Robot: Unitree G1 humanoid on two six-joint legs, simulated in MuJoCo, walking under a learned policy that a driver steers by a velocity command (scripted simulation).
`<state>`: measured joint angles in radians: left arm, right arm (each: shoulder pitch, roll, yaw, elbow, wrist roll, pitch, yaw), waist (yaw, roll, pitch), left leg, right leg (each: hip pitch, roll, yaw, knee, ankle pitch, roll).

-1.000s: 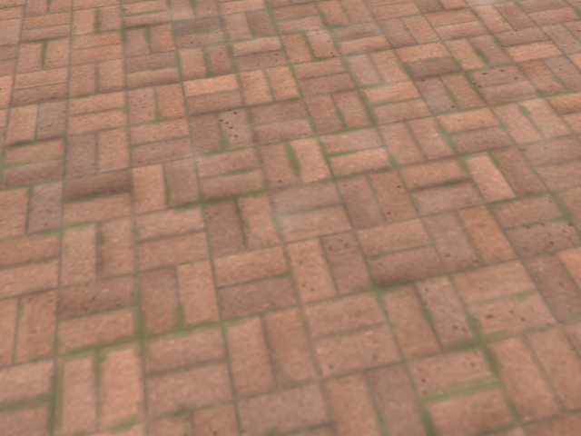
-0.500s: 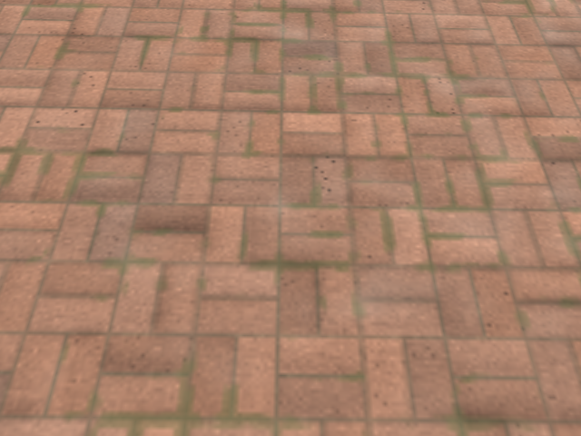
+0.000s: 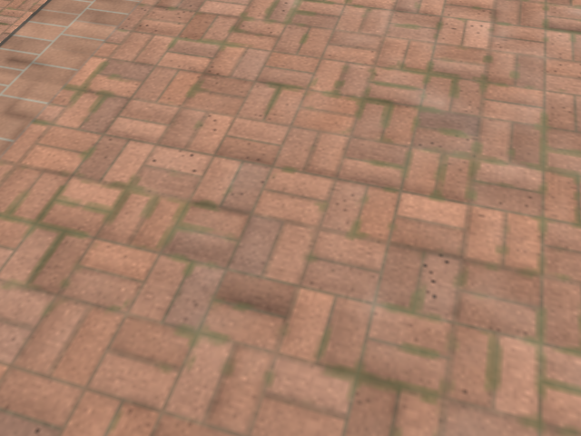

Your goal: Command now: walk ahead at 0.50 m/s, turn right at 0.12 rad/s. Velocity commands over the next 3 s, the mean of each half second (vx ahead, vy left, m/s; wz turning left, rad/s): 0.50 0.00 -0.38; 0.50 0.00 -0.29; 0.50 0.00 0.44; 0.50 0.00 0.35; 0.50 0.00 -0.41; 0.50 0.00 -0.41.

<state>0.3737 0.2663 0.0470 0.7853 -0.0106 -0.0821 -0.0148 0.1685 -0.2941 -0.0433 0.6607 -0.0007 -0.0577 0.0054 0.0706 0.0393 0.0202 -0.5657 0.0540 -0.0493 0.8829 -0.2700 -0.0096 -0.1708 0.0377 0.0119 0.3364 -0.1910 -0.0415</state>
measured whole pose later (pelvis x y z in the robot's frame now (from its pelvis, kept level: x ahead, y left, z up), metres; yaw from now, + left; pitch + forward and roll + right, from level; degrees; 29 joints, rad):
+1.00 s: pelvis +0.48 -0.13 +0.00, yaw -23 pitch +0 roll -1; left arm 0.30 0.25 0.04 0.75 0.02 -0.08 -0.02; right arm 0.19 -0.30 -0.06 0.79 0.02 -0.06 0.01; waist 0.03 0.05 0.03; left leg -0.71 0.13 -0.07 0.90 -0.01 -0.02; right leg -0.07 0.09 -0.06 0.25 -0.19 -0.09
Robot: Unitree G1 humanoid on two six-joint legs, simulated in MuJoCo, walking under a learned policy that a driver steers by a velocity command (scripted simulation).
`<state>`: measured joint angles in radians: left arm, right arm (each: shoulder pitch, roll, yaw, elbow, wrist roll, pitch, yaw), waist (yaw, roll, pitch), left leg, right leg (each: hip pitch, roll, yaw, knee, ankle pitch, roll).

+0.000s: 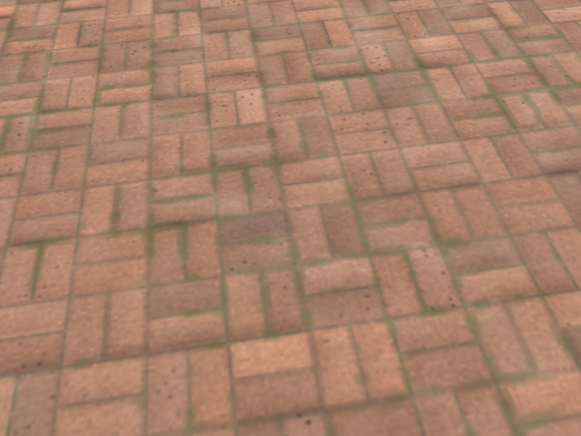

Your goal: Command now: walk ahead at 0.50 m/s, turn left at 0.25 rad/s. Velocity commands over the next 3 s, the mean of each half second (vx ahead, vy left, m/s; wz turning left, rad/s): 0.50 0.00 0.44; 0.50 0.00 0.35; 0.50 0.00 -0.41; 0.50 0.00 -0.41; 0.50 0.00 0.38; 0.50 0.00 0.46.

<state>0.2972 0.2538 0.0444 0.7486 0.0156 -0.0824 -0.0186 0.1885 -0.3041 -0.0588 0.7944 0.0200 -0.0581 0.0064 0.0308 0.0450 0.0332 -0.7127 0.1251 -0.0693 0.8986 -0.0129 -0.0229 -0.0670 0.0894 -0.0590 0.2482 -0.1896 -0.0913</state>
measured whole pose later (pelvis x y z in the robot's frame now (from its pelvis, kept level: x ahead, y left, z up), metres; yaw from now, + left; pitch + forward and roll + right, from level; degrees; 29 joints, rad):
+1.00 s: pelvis +0.57 +0.11 +0.00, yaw +27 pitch +2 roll -1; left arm 0.38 0.27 0.05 0.82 -0.01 -0.08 -0.01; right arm 0.14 -0.29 -0.04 0.65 0.00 -0.07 0.01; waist 0.08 0.03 0.02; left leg -0.57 0.06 -0.06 0.79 -0.22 -0.01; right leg -0.16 0.04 0.03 0.32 -0.20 -0.04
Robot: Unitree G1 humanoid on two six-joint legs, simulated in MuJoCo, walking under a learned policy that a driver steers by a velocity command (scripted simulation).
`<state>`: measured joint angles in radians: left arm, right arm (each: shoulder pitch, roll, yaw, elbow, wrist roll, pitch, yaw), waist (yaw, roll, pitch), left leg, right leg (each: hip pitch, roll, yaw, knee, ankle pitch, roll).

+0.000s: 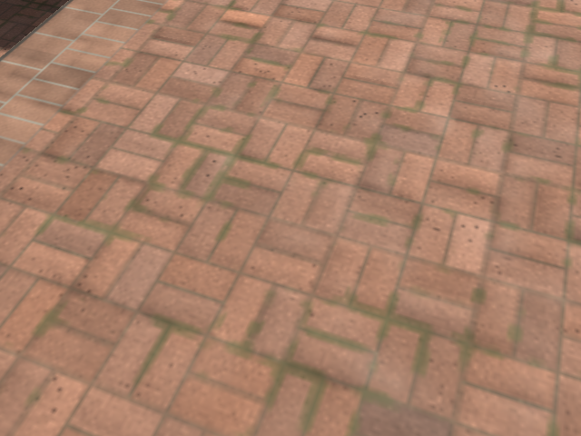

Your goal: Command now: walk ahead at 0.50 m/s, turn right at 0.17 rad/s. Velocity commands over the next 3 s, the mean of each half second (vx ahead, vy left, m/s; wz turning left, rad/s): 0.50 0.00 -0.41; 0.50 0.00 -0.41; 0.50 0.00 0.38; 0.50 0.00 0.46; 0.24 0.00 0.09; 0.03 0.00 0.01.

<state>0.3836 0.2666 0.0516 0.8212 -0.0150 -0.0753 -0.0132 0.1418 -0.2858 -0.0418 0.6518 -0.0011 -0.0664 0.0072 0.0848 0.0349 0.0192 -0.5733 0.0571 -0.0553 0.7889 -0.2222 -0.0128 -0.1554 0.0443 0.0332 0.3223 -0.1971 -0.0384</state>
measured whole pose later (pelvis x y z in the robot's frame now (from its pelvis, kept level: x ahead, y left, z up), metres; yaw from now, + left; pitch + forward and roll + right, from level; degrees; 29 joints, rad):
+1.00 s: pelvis +0.48 -0.13 +0.00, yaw -28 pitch +1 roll -1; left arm 0.31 0.27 0.04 0.73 0.00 -0.07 -0.01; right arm 0.12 -0.30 -0.05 0.74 0.01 -0.08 0.01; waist 0.05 0.05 0.03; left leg -0.69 0.12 -0.04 0.73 0.07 -0.04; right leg -0.07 0.11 0.04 0.26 -0.20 -0.09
